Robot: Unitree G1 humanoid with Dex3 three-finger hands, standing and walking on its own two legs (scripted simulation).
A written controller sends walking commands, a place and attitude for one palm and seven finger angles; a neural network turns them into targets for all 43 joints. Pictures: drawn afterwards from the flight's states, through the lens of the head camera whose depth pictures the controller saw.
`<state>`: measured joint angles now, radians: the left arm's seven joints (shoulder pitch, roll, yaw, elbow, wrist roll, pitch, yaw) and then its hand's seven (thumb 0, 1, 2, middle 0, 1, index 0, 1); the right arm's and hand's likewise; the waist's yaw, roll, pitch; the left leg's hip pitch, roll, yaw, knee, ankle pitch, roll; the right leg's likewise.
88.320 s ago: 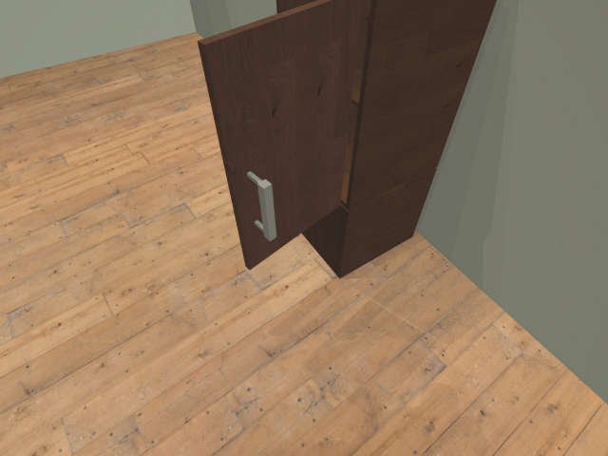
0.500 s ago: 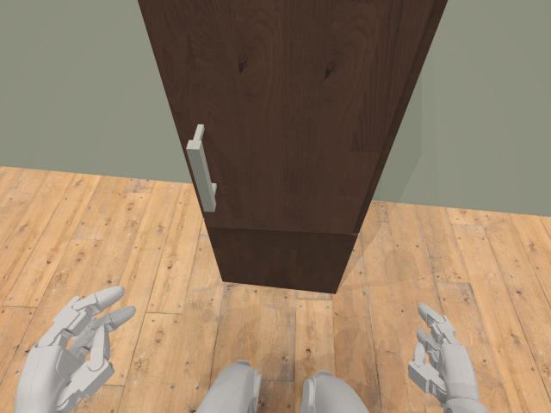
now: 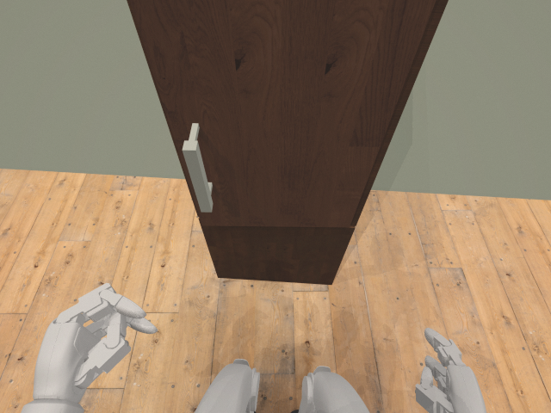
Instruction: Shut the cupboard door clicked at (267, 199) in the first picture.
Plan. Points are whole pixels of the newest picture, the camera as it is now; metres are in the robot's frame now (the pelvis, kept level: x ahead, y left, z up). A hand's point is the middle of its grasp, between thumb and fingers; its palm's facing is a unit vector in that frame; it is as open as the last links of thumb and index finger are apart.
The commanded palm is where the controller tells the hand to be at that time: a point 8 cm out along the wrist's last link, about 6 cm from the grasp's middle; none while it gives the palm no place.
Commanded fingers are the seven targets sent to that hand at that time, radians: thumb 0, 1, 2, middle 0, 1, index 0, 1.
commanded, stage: raise the hand and make a fist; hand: left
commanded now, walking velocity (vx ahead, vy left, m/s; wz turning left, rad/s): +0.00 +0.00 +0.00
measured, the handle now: (201, 171) +0.50 +0.17 +0.01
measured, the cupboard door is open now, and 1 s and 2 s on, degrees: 3 3 3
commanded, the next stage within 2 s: bring the fist close to the handle in 0.94 s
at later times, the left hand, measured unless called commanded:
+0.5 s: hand (106, 311) +0.24 +0.23 +0.04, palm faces +0.06 -1.00 -0.02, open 3.1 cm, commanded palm +0.21 +0.28 +0.05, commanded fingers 0.00 0.90 0.90 -1.30 -1.50 -1.30 -1.50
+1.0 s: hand (110, 304) +0.24 +0.23 +0.04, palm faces +0.06 -1.00 -0.03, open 3.1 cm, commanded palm +0.22 +0.28 +0.05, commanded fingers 0.00 0.90 0.90 -1.30 -1.50 -1.30 -1.50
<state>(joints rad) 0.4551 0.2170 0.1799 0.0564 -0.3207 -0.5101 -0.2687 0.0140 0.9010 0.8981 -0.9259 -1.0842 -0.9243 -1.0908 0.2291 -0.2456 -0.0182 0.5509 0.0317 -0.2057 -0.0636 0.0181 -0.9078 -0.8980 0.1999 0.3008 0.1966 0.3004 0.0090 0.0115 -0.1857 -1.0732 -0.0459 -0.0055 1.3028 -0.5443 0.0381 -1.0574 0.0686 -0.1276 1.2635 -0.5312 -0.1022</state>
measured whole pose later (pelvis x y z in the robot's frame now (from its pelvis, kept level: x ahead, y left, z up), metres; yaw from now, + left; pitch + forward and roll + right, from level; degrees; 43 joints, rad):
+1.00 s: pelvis +0.02 +0.04 +0.01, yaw -1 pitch +19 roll -4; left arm 0.37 0.23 0.12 0.04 -0.25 -0.46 -0.16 0.01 0.90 0.90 -1.30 -1.50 -1.30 -1.50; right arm 0.22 -0.24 0.02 0.49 0.01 -0.11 -0.02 0.02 -0.91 -0.90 0.20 0.30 0.20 0.30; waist 0.01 0.03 -0.20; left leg -1.06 -0.06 0.00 1.29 -0.56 0.09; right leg -1.02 0.06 -0.11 1.21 -0.53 -0.05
